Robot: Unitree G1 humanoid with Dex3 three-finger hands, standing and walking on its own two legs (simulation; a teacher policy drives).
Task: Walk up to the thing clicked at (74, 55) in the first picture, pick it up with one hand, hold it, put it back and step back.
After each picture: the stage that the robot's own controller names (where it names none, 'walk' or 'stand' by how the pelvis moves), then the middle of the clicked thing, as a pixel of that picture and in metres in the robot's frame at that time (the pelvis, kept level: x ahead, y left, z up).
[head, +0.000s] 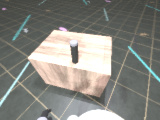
stand; (74, 52) +0.60 +0.18 -0.02
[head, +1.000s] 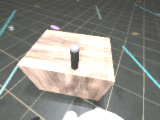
stand; (74, 58) +0.50 +0.15 -0.01
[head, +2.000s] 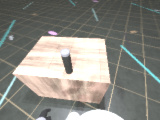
walk; (67, 62) +0.46 +0.22 -0.01
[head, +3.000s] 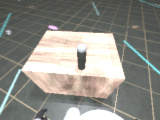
stand; (81, 58) +0.48 +0.10 +0.00
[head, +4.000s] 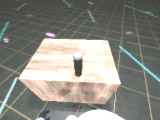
stand; (78, 65) +0.46 +0.12 -0.02
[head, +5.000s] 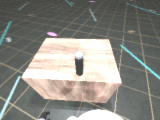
stand; (79, 64) +0.47 +0.11 -0.03
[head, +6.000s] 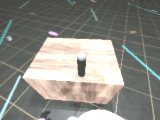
stand; (81, 65) +0.46 +0.09 -0.03
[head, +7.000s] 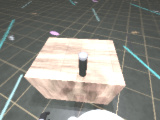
stand; (82, 65) +0.46 +0.08 -0.03
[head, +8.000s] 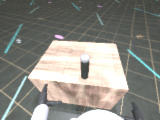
rise first; (84, 67) +0.45 +0.08 -0.02
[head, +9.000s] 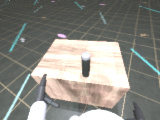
go down; (85, 65) +0.46 +0.08 -0.02
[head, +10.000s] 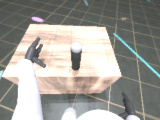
go down; (76, 58) +0.46 +0.08 +0.02
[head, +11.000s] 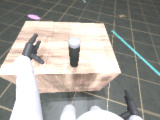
approach; (74, 54) +0.47 +0.08 +0.04
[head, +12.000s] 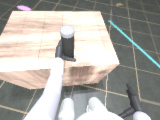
close; (68, 46) +0.49 +0.09 +0.08
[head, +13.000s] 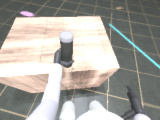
lift; (67, 52) +0.46 +0.11 +0.07
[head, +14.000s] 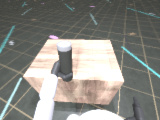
lift; (66, 63) +0.33 +0.15 +0.17
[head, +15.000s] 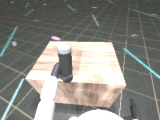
hold; (66, 65) +0.32 +0.16 +0.16
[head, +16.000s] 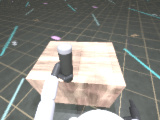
hold; (66, 65) +0.32 +0.16 +0.16
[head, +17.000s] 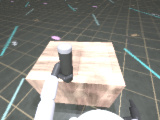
crouch; (66, 65) +0.32 +0.16 +0.16
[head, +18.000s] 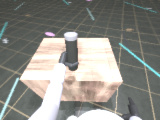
crouch; (72, 53) +0.41 +0.12 +0.16
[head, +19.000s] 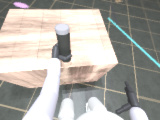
lower; (64, 46) +0.49 +0.11 +0.06
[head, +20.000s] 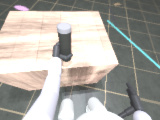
lower; (65, 45) +0.49 +0.10 +0.08
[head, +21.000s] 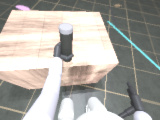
lower; (66, 45) +0.49 +0.10 +0.08
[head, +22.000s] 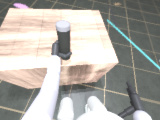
lower; (64, 43) +0.50 +0.11 +0.08
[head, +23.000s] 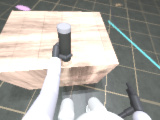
loosen; (65, 45) +0.49 +0.11 +0.08
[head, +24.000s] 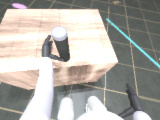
withdraw; (62, 47) +0.47 +0.11 +0.08
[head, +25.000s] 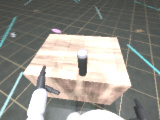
sink last; (82, 64) +0.43 +0.09 +0.02
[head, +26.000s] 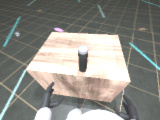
stand; (82, 60) +0.46 +0.10 +0.03
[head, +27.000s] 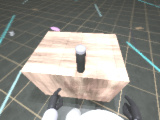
stand; (80, 60) +0.45 +0.10 +0.04
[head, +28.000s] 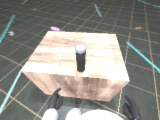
stand; (80, 59) +0.46 +0.10 +0.04
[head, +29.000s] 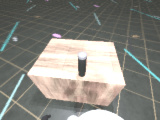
stand; (82, 65) +0.47 +0.09 -0.02
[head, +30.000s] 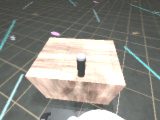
stand; (81, 66) +0.45 +0.09 -0.03
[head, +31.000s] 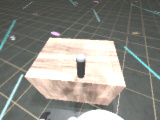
stand; (80, 67) +0.44 +0.10 -0.03
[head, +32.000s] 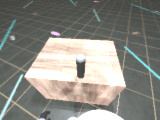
walk; (80, 67) +0.44 +0.10 -0.03
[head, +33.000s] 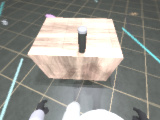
walk; (82, 41) +0.62 +0.11 +0.00
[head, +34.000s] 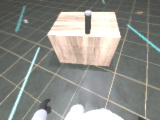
walk; (87, 23) +0.97 +0.10 +0.00
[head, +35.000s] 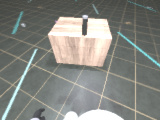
stand; (84, 26) +1.10 +0.11 +0.00
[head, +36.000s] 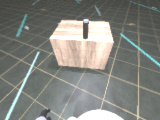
stand; (85, 29) +1.07 +0.11 -0.03
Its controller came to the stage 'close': yes
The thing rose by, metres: 0.19
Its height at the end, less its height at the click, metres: +0.00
